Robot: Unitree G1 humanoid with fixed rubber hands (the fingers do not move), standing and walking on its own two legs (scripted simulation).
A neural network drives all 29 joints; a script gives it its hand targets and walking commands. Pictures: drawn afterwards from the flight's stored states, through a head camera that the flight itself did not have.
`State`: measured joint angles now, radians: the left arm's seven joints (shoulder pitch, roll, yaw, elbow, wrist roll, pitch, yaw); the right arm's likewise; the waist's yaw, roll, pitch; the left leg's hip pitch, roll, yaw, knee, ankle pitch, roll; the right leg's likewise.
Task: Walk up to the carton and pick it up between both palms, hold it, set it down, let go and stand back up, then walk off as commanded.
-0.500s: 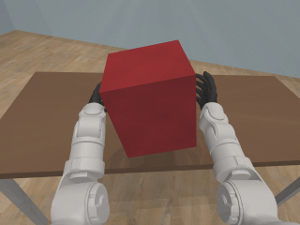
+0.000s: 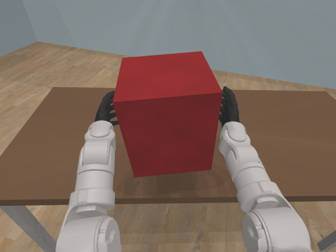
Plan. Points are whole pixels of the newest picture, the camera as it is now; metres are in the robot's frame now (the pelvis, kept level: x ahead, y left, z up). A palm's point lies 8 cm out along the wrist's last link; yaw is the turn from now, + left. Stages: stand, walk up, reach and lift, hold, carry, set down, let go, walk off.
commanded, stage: set down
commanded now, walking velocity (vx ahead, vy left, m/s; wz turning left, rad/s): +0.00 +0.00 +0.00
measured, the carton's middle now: (167, 115) +0.44 +0.04 +0.14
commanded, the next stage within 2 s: none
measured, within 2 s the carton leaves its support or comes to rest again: neither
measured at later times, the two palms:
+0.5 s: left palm (103, 110) +0.38 +0.19 +0.19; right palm (224, 123) +0.40 -0.11 +0.15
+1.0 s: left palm (104, 128) +0.39 +0.20 +0.12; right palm (212, 111) +0.46 -0.08 +0.14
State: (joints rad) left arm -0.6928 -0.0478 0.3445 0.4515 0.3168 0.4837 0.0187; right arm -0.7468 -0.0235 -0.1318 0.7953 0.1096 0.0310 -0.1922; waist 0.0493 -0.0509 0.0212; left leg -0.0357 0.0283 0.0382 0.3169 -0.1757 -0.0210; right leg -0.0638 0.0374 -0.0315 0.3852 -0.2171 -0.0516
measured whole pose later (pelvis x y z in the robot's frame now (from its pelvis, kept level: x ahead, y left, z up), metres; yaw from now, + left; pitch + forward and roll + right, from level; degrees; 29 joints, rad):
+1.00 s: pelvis +0.02 -0.01 +0.00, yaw +1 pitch +10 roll +1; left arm -0.70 -0.09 0.37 0.62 0.25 0.20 0.19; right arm -0.86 -0.02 -0.25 0.97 -0.03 -0.15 -0.13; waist 0.14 -0.03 -0.15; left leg -0.33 0.04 0.04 0.32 -0.16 -0.02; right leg -0.35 0.05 -0.05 0.39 -0.21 -0.07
